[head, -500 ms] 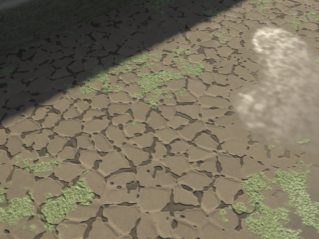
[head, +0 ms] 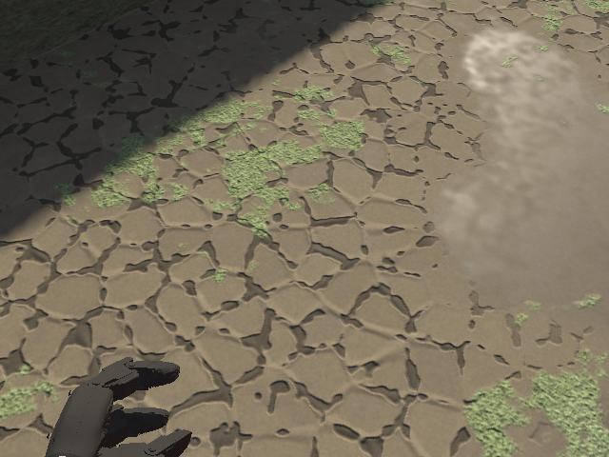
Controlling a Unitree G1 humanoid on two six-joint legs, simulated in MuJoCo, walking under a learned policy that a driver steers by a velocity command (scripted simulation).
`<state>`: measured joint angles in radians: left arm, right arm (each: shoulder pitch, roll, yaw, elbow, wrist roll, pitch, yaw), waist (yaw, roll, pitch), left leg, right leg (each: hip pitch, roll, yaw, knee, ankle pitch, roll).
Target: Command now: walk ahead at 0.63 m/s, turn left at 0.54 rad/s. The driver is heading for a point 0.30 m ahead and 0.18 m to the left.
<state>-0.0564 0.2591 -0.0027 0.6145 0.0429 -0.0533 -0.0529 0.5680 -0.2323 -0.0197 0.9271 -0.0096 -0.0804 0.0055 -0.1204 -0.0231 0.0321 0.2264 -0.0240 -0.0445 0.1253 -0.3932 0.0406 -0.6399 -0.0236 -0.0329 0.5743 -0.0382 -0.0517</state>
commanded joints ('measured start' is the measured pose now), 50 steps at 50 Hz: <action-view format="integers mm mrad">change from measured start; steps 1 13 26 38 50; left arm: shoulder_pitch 345 33 201 180 197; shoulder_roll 165 115 202 110 104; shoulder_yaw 56 82 92 64 42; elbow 39 49 112 181 258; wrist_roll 15 -31 -69 -52 -33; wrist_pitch -39 -56 31 83 10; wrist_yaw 51 72 50 86 71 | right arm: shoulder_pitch -87 -226 -316 -453 -439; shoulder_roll -249 -84 -257 -160 -93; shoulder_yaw -59 -64 -91 -59 -50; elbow -54 -276 -413 -324 -228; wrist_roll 14 30 -15 -11 -10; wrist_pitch -6 120 70 83 85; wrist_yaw -14 -26 11 -22 -31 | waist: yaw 267 41 47 110 101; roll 152 -79 143 154 -41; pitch -151 -12 -421 -165 -24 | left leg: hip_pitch -297 -755 -97 -502 -386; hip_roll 140 167 416 224 54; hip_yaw -63 30 -457 -172 -20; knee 565 911 297 189 344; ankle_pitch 1123 205 1009 232 251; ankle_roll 50 -96 379 193 -4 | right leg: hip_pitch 627 352 90 353 263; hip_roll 37 -249 13 -26 -77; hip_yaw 8 -131 100 39 116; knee -87 -342 816 155 -217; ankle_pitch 74 398 -650 -324 -331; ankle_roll -40 -135 108 111 32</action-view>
